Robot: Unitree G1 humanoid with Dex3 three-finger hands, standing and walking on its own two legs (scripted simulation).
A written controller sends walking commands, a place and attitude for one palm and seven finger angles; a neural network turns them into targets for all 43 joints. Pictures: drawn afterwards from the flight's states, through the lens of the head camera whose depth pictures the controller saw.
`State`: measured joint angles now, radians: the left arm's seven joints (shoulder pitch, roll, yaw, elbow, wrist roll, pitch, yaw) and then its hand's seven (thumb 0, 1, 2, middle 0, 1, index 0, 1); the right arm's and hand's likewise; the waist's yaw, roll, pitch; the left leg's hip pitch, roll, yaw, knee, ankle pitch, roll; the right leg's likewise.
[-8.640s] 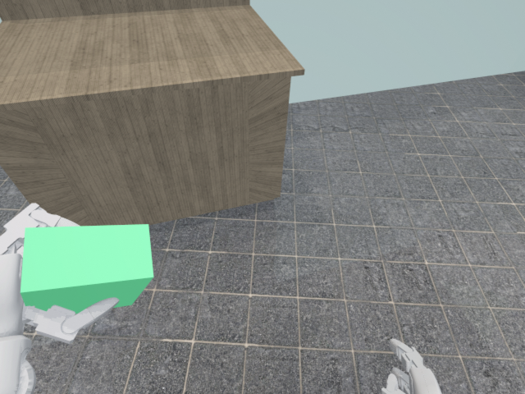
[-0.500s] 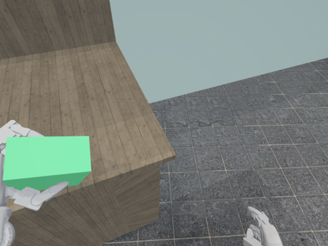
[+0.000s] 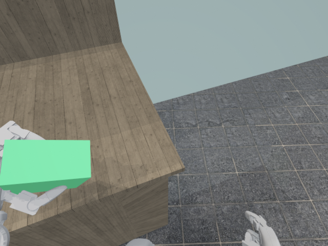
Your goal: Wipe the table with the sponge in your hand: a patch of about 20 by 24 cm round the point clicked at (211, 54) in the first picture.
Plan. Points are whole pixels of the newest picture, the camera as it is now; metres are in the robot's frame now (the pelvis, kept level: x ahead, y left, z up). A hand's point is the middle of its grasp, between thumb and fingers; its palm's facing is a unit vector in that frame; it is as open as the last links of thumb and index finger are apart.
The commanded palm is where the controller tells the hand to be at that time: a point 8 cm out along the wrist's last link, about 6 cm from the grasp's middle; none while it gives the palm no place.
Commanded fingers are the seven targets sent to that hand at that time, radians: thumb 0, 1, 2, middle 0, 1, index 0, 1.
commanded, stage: come to a stop and stand still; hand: left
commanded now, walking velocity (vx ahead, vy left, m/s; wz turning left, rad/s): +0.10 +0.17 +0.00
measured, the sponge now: (59, 168) +0.22 +0.20 +0.16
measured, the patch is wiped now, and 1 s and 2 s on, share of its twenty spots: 0.00 0.00 0.00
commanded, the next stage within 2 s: look again from close up in 1.24 s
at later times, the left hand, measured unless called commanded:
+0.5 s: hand (8, 143) +0.25 +0.30 +0.18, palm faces +0.34 -0.85 -0.41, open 10.4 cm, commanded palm +0.20 +0.34 +0.19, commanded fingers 0.00 0.10 1.30 -1.20 -1.60 -1.20 -1.60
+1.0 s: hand (0, 162) +0.23 +0.32 +0.15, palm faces +0.19 -0.85 -0.50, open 10.4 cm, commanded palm +0.17 +0.37 +0.19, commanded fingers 0.00 0.10 1.30 -1.20 -1.60 -1.20 -1.60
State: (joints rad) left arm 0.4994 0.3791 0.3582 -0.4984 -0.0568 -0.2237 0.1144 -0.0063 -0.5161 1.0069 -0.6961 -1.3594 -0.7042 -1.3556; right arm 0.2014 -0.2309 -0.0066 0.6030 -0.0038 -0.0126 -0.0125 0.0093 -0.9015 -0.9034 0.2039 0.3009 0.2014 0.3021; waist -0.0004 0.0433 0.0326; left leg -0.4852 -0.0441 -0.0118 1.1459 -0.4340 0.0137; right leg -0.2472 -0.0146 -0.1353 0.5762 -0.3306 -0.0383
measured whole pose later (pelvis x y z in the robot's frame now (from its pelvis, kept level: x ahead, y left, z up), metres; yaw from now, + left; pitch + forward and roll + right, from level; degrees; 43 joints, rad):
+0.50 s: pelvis +0.04 +0.06 +0.01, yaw +0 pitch +0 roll -2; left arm 0.49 0.40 0.37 -0.62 -0.07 -0.14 0.10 -0.01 -0.52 1.01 -0.70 -1.36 -0.70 -1.35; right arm 0.14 -0.11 0.05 0.56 0.01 -0.10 -0.03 0.01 -0.90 -0.90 0.21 0.30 0.20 0.30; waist 0.03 -0.01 0.07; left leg -0.31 0.11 0.00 0.51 -0.20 -0.06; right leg -0.13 0.00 -0.01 0.41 -0.27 0.03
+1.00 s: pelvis +0.00 +0.09 +0.01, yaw -1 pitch -2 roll -1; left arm 0.49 0.47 0.36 -0.52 -0.02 -0.24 0.04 -0.01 -0.52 1.01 -0.70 -1.36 -0.70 -1.35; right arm 0.26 -0.20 -0.03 0.56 0.01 -0.16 -0.04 0.01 -0.90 -0.90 0.20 0.30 0.20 0.30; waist -0.01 -0.06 0.15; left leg -0.33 0.06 0.05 0.50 -0.15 0.00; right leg -0.19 -0.06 0.02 0.47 -0.26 0.04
